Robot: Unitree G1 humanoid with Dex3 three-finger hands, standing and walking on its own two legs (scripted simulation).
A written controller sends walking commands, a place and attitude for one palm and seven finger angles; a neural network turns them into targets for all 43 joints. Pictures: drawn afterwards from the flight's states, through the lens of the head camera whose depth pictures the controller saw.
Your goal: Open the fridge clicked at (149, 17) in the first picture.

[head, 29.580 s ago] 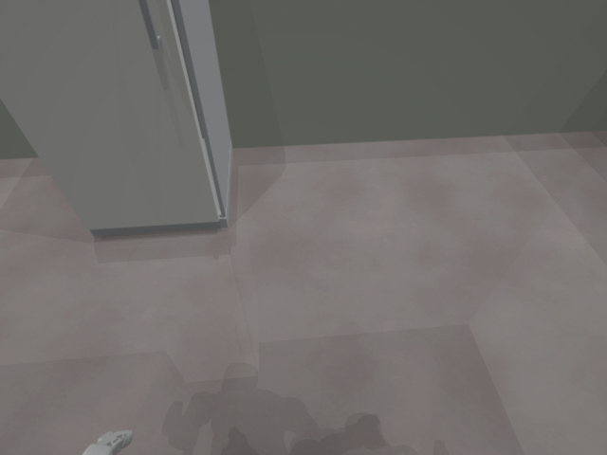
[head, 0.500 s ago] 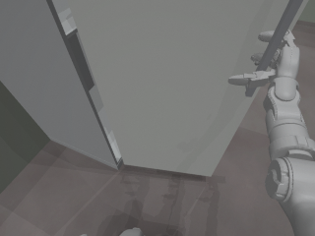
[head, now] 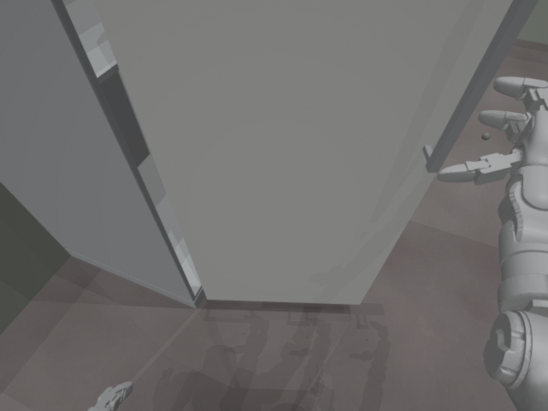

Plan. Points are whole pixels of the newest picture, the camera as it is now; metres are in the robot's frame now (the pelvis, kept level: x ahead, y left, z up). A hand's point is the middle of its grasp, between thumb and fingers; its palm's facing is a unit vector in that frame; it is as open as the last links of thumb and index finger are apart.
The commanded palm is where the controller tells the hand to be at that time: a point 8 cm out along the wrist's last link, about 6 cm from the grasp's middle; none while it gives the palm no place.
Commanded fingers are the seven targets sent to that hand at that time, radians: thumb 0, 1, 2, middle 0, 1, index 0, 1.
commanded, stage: slip the hand off the handle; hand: right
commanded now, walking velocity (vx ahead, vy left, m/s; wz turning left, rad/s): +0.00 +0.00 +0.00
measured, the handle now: (494, 38) +0.53 -0.20 +0.28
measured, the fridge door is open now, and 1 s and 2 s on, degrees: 70 70 70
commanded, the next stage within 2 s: draw the hand back to the body in 1.34 s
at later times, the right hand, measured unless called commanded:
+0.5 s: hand (523, 155) +0.44 -0.26 +0.18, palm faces +0.19 +0.98 -0.12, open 14.7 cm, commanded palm +0.39 -0.30 +0.18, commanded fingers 0.00 0.55 -0.20 0.25 1.15 0.25 1.15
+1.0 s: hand out of the picture +0.33 -0.26 +0.18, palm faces +0.23 +0.97 -0.11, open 14.7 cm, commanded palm +0.29 -0.30 +0.18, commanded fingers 0.00 0.55 -0.20 0.25 1.15 0.25 1.15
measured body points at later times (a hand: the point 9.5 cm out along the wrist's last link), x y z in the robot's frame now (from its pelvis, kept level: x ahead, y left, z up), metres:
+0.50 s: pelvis +0.02 -0.02 +0.00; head +0.04 -0.01 +0.45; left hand +0.11 +0.24 -0.11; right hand +0.42 -0.31 +0.19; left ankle +0.02 +0.11 -0.73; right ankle -0.01 -0.12 -0.73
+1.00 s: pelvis -0.01 -0.01 +0.00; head -0.02 -0.01 +0.45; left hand +0.18 +0.21 -0.07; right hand +0.31 -0.31 +0.19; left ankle +0.02 +0.11 -0.73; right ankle -0.01 -0.12 -0.73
